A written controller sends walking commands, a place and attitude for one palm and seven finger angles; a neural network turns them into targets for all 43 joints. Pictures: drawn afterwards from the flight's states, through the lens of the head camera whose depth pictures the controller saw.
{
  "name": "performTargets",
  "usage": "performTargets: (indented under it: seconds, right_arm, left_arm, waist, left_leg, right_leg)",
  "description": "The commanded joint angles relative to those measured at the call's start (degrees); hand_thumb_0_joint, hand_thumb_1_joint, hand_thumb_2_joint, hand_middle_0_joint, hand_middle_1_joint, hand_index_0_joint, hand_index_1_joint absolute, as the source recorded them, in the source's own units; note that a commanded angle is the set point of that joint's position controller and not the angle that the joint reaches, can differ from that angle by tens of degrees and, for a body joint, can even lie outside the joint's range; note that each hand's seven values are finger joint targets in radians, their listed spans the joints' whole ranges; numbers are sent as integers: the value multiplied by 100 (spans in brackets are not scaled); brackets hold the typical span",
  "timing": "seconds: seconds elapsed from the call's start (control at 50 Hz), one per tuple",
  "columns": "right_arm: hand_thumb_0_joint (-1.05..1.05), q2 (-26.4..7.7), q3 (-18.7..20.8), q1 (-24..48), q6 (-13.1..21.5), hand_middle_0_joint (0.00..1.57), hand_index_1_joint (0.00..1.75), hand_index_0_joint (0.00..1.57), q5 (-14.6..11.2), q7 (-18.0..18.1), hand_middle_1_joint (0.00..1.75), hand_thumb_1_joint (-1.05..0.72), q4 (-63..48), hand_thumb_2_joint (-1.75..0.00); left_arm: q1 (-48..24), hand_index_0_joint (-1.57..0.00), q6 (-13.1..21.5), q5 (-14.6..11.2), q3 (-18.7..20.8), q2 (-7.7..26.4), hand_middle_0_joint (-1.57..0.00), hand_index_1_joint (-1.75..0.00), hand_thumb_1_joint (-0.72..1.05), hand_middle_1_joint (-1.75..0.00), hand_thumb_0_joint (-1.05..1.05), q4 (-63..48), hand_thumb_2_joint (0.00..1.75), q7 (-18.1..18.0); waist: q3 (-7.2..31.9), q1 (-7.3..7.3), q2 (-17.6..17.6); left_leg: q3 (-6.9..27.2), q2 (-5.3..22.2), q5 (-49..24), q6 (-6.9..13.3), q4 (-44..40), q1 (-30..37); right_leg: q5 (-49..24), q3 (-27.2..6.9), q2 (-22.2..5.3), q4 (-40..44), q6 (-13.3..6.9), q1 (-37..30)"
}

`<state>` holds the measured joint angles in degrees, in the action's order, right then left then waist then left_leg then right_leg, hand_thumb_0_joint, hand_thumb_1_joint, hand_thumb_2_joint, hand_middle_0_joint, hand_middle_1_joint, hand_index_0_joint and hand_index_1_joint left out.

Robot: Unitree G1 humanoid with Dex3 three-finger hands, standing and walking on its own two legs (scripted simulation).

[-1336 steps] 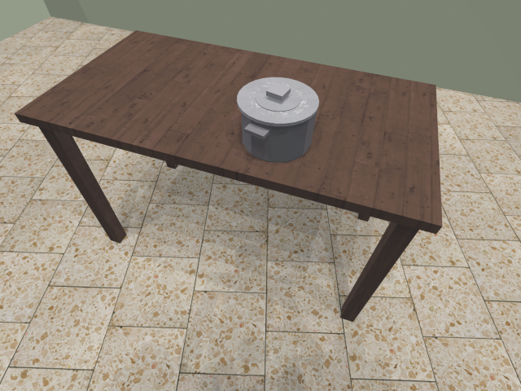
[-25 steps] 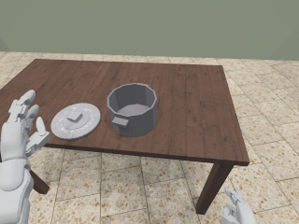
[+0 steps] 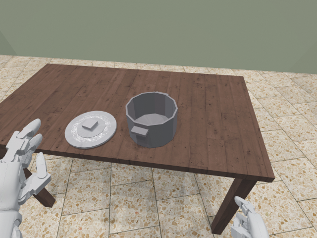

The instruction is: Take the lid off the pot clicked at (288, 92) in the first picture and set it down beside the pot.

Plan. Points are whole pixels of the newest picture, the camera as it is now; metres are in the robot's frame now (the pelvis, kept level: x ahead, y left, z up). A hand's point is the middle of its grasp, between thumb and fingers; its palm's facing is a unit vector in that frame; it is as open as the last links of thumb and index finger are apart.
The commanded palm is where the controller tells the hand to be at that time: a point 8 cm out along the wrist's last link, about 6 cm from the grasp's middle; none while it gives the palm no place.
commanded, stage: draw the hand back to the body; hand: left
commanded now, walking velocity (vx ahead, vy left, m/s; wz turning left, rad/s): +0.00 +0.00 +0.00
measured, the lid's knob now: (90, 124) +0.51 +0.33 -0.04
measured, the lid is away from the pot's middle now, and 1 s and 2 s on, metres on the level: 0.24 0.24 0.24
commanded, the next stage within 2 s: step back with the hand held close in 0.10 s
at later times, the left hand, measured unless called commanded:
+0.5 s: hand (39, 176) +0.19 +0.26 +0.14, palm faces +0.22 -0.86 -0.46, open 7.4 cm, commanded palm +0.12 +0.31 +0.17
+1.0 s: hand (8, 212) +0.12 +0.27 +0.14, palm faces +0.28 -0.86 -0.43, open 7.4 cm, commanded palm +0.06 +0.32 +0.17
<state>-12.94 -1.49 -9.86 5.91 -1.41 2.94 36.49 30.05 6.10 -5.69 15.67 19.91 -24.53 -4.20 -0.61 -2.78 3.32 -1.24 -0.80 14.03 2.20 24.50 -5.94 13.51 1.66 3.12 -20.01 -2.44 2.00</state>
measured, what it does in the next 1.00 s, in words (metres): shifts its weight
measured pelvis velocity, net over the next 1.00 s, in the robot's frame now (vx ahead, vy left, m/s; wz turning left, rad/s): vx -0.07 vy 0.04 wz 0.01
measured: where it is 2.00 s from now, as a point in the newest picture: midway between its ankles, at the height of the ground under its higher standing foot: outside the picture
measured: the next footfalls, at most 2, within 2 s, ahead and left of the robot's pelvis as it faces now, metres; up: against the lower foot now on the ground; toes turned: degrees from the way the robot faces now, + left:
right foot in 1.30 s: -0.16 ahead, -0.10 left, +0.00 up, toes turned -5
right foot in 1.96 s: -0.34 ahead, +0.02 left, +0.00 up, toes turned -7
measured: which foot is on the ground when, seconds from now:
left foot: down 0.00-1.00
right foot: down 0.00-1.00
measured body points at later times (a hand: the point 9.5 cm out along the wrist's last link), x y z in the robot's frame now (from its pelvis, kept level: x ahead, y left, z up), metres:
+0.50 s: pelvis -0.02 +0.04 -0.01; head +0.01 +0.05 +0.44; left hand +0.17 +0.31 +0.17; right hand +0.16 -0.20 -0.08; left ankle +0.00 +0.09 -0.74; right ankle -0.02 -0.09 -0.74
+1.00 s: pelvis -0.07 +0.04 -0.02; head -0.06 +0.08 +0.43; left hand +0.09 +0.32 +0.17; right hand +0.08 -0.21 -0.08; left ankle +0.00 +0.09 -0.74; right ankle -0.04 -0.09 -0.74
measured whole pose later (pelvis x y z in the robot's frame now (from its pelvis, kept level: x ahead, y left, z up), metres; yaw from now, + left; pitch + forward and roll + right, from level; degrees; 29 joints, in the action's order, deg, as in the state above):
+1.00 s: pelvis -0.07 +0.04 -0.02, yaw +0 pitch -1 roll -3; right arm -12.7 0.4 -14.4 3.2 -1.6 3.1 30.8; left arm 38.0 11.6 -2.8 20.9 23.9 -38.3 -6.4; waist -1.5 1.6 -1.1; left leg -2.3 -1.8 13.0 5.4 37.9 -23.9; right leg 15.6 4.8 0.3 -34.3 0.3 18.0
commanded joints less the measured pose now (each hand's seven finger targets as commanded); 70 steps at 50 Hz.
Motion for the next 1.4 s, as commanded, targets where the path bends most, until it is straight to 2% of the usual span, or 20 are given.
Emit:
performTargets:
  seconds: [0.0, 0.1, 0.18, 0.2, 0.24, 0.32, 0.4, 0.46, 0.52, 0.62, 0.7, 0.8, 0.86, 0.92, 0.98, 1.02, 1.1, 1.24, 1.32, 1.38]
  right_arm:
    - [0, -583, 210, 841, 418, 20, 30, 20, 26, 74, 30, -90, -987, -90]
    - [0, -586, 219, 764, 373, 20, 30, 20, 32, 64, 30, -90, -962, -90]
    - [0, -604, 207, 787, 361, 20, 30, 20, 48, 44, 30, -90, -973, -90]
    - [0, -692, 205, 747, 244, 20, 30, 20, -6, 54, 30, -90, -1233, -90]
    - [0, -572, 227, 655, 169, 20, 30, 20, 66, 22, 30, -90, -1021, -90]
    - [0, -684, 298, 544, 75, 20, 30, 20, 45, -41, 30, -90, -1211, -90]
    - [0, -714, 372, 480, -23, 20, 30, 20, 27, -101, 30, -90, -1437, -90]
    - [0, -699, 439, 463, -82, 20, 30, 20, 25, -98, 30, -90, -1554, -90]
    - [0, -632, 465, 336, -96, 20, 30, 20, 56, -79, 30, -90, -1602, -90]
    - [0, -688, 479, 128, 53, 20, 30, 20, 64, -54, 30, -90, -1523, -90]
    - [0, -726, 511, 48, 68, 20, 30, 20, -27, -41, 30, -90, -1484, -90]
    - [0, -637, 543, 85, -27, 20, 30, 20, -72, -16, 30, -90, -1576, -90]
    - [0, -611, 530, 83, -26, 20, 30, 20, -36, 19, 30, -90, -1520, -90]
    - [0, -622, 465, 190, 50, 20, 30, 20, -19, 65, 30, -90, -1551, -90]
    - [0, -695, 416, 260, 216, 20, 30, 20, 34, 112, 30, -90, -1604, -90]
    - [0, -644, 446, 175, 315, 20, 30, 20, 115, 75, 30, -90, -1536, -90]
    - [0, -613, 525, -21, 383, 20, 30, 20, 68, -27, 30, -90, -1340, -90]
    - [0, -687, 461, 153, 337, 20, 30, 20, 97, -47, 30, -90, -1306, -90]
    - [0, -642, 459, 307, 254, 20, 30, 20, 64, -12, 30, -90, -1415, -90]
    - [0, -628, 513, 331, 195, 20, 30, 20, 25, 15, 30, -90, -1476, -90]
  left_arm:
    - [-759, -20, 426, 37, 622, 965, -20, -30, 90, -30, 0, -1515, 90, -193]
    - [-310, -20, 337, 48, 634, 851, -20, -30, 90, -30, 0, -1316, 90, -207]
    - [-511, -20, 323, 83, 583, 863, -20, -30, 90, -30, 0, -1499, 90, -203]
    - [-1557, -20, 642, 77, 1729, 1965, -20, -30, 90, -30, 0, -2250, 90, -257]
    - [-733, -20, 687, 133, 1280, 1346, -20, -30, 90, -30, 0, -1441, 90, -182]
    - [36, -20, 715, 179, 895, 854, -20, -30, 90, -30, 0, -1452, 90, -63]
    - [538, -20, 769, 248, 1068, 1028, -20, -30, 90, -30, 0, -2047, 90, -47]
    - [794, -20, 807, 273, 1559, 1494, -20, -30, 90, -30, 0, -2450, 90, -135]
    - [1003, -20, 799, 246, 1538, 1379, -20, -30, 90, -30, 0, -2598, 90, -150]
    - [849, -20, 797, 257, 1497, 1288, -20, -30, 90, -30, 0, -2503, 90, -195]
    - [755, -20, 770, 236, 1344, 1134, -20, -30, 90, -30, 0, -2135, 90, -195]
    - [847, -20, 832, 167, 1330, 1192, -20, -30, 90, -30, 0, -2131, 90, -248]
    - [646, -20, 925, 183, 1401, 1425, -20, -30, 90, -30, 0, -2491, 90, -347]
    - [609, -20, 991, 221, 1356, 1356, -20, -30, 90, -30, 0, -2682, 90, -431]
    - [473, -20, 1076, 369, 1506, 1460, -20, -30, 90, -30, 0, -2885, 90, -451]
    - [309, -20, 1038, 465, 1562, 1438, -20, -30, 90, -30, 0, -2710, 90, -452]
    - [482, -20, 961, 299, 1312, 1145, -20, -30, 90, -30, 0, -2325, 90, -403]
    - [419, -20, 1011, 247, 1216, 1331, -20, -30, 90, -30, 0, -2478, 90, -261]
    - [525, -20, 1155, 178, 1459, 1591, -20, -30, 90, -30, 0, -2758, 90, -191]
    - [943, -20, 1183, 77, 1473, 1553, -20, -30, 90, -30, 0, -2754, 90, -171]
  waist:
    - [217, 34, 185]
    - [205, 0, -128]
    - [272, 8, 52]
    - [-286, 73, -5]
    - [-399, 153, -697]
    - [281, 180, -40]
    - [932, 144, 196]
    - [1157, 132, 222]
    - [980, 146, 551]
    - [556, 207, 493]
    - [623, 293, -358]
    - [540, 408, -826]
    - [366, 472, -644]
    - [215, 458, -73]
    - [213, 325, 1392]
    - [81, 346, 1364]
    - [358, 292, 136]
    - [1255, 244, 429]
    - [1257, 240, 96]
    - [1068, 280, -101]
  left_leg:
    - [248, 234, -792, 29, -293, 462]
    - [314, 272, -901, -2, -357, 376]
    - [338, 270, -1083, -16, -345, 367]
    - [436, 378, -358, 158, -289, -94]
    - [489, 334, -291, 186, -52, -147]
    - [514, 528, -1110, 213, -146, -45]
    - [754, 829, -2334, 238, -189, -38]
    - [914, 1012, -2945, 237, -190, -94]
    - [1020, 1226, -3107, 255, -308, -247]
    - [1077, 1351, -1881, 387, -332, -1063]
    - [930, 1081, -1584, 255, 142, -975]
    - [701, 470, 838, 102, 864, -1235]
    - [662, 323, 1218, 43, 1356, -1224]
    - [1024, 558, 989, 128, 595, -1435]
    - [2040, 1516, 2221, 382, -1339, -2602]
    - [2194, 1804, 2660, 538, -1798, -3193]
    - [1624, 1587, 774, 460, -1076, -1374]
    - [1141, 1205, -420, 114, -395, -458]
    - [745, 768, 666, -33, -137, -776]
    - [518, 536, 1030, -166, 599, -469]
  right_leg:
    - [-618, -143, -349, 464, 7, 761]
    - [-699, -79, -313, 376, -16, 686]
    - [-866, -74, -309, 312, -22, 644]
    - [-1060, -813, -599, 504, 3, 1060]
    - [-1072, -969, -811, 583, -8, 1217]
    - [-1709, -678, -799, -11, 90, 825]
    - [-1717, -358, -632, -661, 205, 640]
    - [-1081, -302, -580, -1027, 229, 734]
    - [50, -170, -500, -1339, 263, 995]
    - [294, -150, -556, -1337, 259, 772]
    - [-766, -229, -729, -817, 184, 792]
    - [-422, -1046, -1441, -229, -250, 1491]
    - [324, -1346, -1735, 104, -418, 2048]
    - [59, -796, -1298, -540, -250, 2014]
    - [808, -120, -289, -2247, 214, 978]
    - [1164, -304, -151, -3497, 280, 789]
    - [1558, -163, -251, -2422, 280, 1774]
    - [93, 95, -193, -24, 187, 903]
    - [-18, -22, -482, -170, -71, 1045]
    - [599, -119, -707, -152, -286, 1981]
